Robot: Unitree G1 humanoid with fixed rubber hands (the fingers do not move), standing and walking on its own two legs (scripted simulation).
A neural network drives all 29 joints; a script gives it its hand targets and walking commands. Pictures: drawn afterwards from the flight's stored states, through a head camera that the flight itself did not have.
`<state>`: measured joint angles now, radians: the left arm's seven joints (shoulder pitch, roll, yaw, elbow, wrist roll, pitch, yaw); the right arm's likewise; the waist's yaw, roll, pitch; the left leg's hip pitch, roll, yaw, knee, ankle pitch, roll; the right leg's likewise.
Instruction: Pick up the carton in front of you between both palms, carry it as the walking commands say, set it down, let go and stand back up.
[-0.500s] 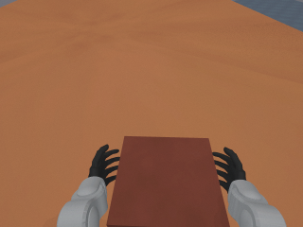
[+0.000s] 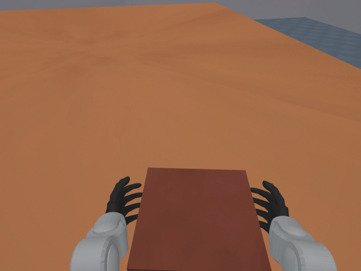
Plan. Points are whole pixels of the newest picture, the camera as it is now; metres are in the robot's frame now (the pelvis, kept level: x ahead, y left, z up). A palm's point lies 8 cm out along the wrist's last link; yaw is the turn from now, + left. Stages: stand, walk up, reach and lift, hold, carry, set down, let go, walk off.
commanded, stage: carry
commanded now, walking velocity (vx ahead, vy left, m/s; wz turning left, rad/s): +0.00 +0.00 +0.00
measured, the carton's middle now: (194, 243) +0.22 +0.00 +0.01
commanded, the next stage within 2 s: hold in 0.92 s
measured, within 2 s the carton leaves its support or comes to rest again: neither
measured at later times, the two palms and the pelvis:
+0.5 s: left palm (129, 221) +0.25 +0.14 +0.05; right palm (269, 226) +0.24 -0.16 +0.04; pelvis -0.02 -0.01 +0.00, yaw +0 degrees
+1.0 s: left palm (129, 218) +0.25 +0.14 +0.05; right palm (267, 223) +0.25 -0.16 +0.04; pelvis -0.03 -0.01 +0.00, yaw +0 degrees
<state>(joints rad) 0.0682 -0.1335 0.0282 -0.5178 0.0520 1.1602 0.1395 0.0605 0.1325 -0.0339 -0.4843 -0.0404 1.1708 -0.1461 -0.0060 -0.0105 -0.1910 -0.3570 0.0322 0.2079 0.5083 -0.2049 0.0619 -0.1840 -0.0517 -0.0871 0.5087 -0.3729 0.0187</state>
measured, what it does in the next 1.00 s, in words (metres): stands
